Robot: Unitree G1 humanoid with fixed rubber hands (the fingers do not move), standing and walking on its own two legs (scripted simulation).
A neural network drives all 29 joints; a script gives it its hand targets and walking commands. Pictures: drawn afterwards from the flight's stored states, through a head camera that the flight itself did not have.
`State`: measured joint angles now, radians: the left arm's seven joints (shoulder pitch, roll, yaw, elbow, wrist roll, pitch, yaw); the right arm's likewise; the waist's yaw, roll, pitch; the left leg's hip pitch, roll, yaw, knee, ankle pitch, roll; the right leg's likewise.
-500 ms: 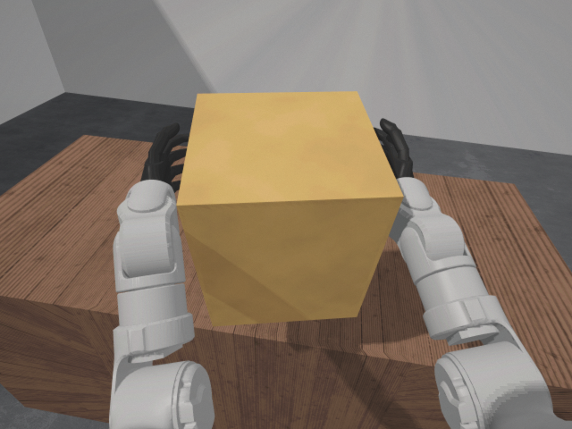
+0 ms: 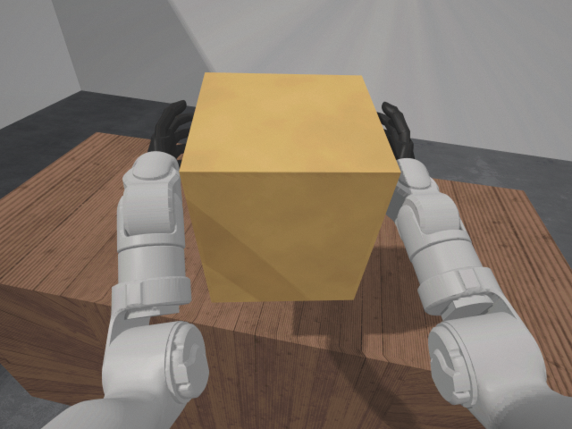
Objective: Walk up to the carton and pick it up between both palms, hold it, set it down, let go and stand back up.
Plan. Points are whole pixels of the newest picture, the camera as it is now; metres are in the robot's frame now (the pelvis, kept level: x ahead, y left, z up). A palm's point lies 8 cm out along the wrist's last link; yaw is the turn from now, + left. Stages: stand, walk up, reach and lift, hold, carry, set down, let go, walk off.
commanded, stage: hold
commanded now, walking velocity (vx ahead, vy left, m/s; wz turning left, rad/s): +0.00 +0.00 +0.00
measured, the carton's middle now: (283, 193) +0.38 +0.01 +0.19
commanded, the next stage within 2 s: none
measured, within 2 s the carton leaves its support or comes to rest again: neither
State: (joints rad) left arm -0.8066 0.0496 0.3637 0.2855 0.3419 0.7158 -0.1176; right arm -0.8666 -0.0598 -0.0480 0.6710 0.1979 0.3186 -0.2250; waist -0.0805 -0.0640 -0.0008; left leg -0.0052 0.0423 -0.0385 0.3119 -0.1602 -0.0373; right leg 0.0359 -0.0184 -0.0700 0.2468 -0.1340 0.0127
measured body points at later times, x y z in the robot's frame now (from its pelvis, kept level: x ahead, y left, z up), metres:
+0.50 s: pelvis +0.00 +0.01 +0.00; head -0.07 +0.03 +0.44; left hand +0.37 +0.17 +0.24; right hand +0.37 -0.14 +0.24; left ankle +0.02 +0.14 -0.75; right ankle +0.01 -0.13 -0.75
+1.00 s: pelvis +0.01 +0.01 +0.00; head -0.06 +0.04 +0.44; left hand +0.39 +0.17 +0.24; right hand +0.39 -0.13 +0.24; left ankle +0.02 +0.14 -0.75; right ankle +0.01 -0.13 -0.75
